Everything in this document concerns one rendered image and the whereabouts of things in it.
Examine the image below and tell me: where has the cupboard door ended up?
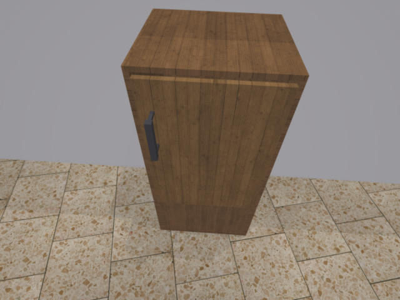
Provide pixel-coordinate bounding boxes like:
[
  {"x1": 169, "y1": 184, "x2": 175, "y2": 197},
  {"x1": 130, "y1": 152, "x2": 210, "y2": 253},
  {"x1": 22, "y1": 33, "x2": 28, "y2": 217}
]
[{"x1": 129, "y1": 74, "x2": 299, "y2": 208}]

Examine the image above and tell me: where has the handle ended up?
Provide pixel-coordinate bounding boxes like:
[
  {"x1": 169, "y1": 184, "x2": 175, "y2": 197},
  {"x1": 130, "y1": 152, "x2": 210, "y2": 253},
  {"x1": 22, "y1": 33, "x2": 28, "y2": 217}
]
[{"x1": 144, "y1": 111, "x2": 159, "y2": 161}]

